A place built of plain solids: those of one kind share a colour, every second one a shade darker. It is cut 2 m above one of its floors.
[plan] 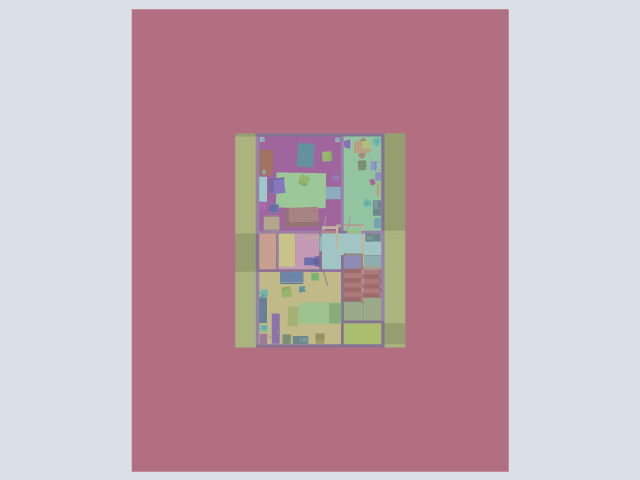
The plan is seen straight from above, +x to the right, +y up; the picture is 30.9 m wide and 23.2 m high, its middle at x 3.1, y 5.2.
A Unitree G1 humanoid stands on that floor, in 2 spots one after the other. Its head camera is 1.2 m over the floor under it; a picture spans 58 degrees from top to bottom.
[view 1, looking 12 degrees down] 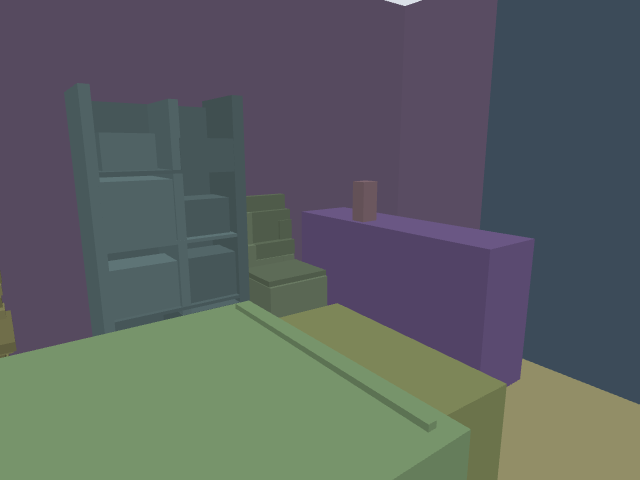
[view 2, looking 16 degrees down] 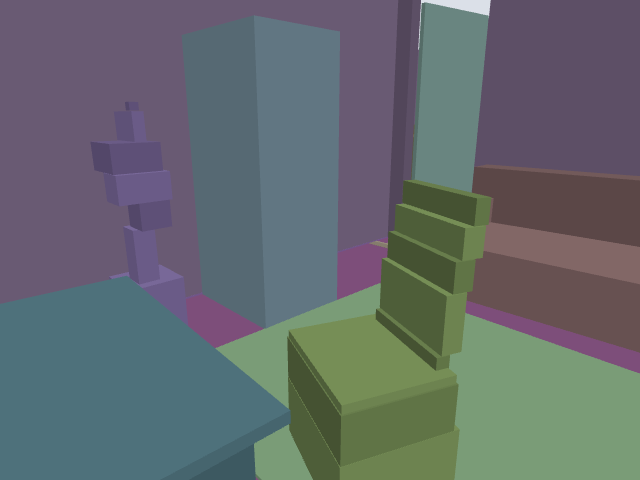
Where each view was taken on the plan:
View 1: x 2.88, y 2.67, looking -127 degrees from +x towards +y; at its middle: cube_shelf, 2.92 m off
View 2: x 1.52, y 9.12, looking -44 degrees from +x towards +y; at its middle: fridge_flat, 2.68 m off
